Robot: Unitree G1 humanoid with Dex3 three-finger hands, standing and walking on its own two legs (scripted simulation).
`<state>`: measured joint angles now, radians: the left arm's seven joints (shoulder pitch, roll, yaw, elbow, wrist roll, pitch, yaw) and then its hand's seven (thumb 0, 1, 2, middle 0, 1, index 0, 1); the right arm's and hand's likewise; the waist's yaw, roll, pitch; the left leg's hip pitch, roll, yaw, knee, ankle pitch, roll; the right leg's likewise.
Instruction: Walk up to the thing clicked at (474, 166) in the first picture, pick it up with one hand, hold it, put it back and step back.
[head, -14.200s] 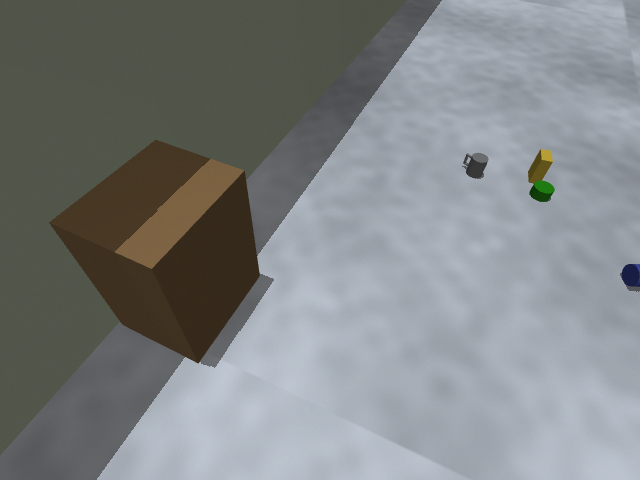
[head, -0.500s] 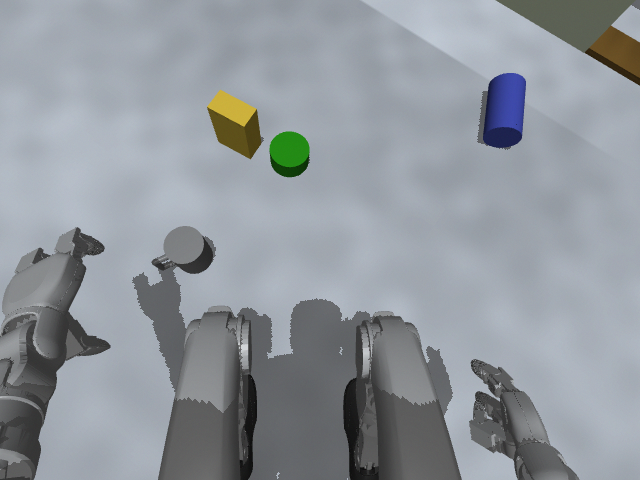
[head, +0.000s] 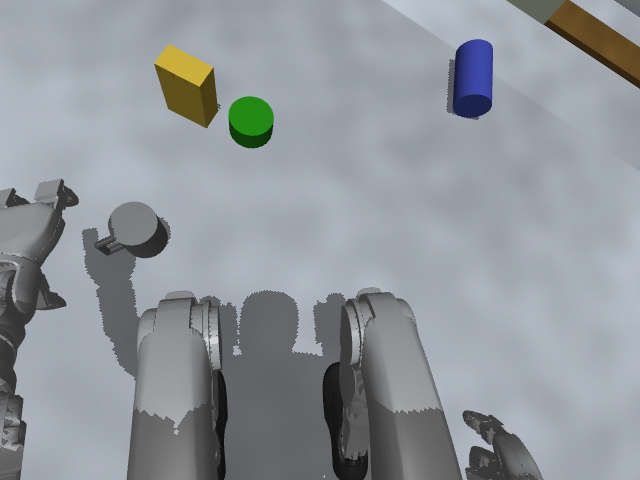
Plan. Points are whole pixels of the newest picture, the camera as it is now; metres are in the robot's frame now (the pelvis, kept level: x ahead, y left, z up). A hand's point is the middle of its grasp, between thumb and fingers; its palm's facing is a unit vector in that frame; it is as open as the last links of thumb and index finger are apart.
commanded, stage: rise first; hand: left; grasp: from above
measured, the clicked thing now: (131, 235) +0.46 +0.28 -0.33
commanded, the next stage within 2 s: approach in 0.86 s
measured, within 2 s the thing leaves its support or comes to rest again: neither
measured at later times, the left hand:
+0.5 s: hand (66, 250) +0.40 +0.32 -0.19, palm faces -0.44 -0.09 -0.89, open 14.2 cm
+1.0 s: hand (78, 246) +0.41 +0.32 -0.21, palm faces -0.44 -0.08 -0.90, open 14.2 cm
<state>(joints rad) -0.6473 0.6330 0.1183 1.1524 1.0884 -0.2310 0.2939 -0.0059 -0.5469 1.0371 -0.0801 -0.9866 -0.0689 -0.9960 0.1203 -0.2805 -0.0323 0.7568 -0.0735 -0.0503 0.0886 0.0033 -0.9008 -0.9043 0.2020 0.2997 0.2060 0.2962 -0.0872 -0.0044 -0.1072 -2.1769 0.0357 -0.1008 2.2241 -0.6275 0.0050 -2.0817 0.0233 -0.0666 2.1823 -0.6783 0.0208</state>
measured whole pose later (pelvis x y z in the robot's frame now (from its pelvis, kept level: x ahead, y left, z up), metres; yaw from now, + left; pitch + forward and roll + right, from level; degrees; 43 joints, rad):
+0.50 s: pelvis +0.01 +0.00 -0.03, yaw -1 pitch +33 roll -6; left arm -0.73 0.66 0.13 1.27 1.21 -0.26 0.40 0.00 -0.53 1.00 -0.10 -0.98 -0.09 -0.98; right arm 0.09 -0.26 -0.02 0.79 -0.12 -0.04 0.12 0.00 -0.91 -0.91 0.20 0.30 0.21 0.30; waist -0.11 -0.02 -0.08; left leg -2.27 0.04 -0.11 2.33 -0.65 0.00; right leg -2.18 0.04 -0.07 2.28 -0.70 0.02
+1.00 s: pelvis +0.01 +0.00 -0.04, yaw -2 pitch +33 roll -7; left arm -0.75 0.67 0.14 1.32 1.24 -0.26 0.45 0.00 -0.54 1.00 -0.09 -1.01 -0.09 -1.01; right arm 0.09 -0.26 -0.01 0.79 -0.14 -0.05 0.12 0.00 -0.92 -0.91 0.20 0.30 0.21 0.30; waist -0.13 -0.02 -0.07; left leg -2.30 0.04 -0.12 2.37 -0.66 0.00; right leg -2.21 0.04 -0.07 2.32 -0.71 0.03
